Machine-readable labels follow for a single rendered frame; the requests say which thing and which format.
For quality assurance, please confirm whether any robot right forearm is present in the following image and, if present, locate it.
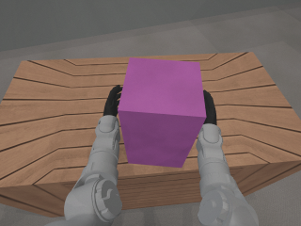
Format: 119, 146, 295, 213
196, 123, 249, 204

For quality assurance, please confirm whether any robot left forearm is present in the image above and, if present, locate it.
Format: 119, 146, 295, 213
64, 115, 120, 213

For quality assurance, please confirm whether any left robot upper arm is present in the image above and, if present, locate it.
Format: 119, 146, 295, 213
44, 178, 122, 226

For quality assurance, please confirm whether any left robot hand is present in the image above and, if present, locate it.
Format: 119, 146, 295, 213
103, 85, 123, 117

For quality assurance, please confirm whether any carton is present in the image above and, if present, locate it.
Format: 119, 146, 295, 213
118, 57, 207, 168

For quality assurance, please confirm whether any right robot upper arm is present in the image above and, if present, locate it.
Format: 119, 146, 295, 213
198, 189, 259, 226

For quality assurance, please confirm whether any right robot hand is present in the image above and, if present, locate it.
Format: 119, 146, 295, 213
203, 90, 217, 125

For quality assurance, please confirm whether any pedestal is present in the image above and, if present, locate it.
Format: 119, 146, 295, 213
0, 52, 301, 218

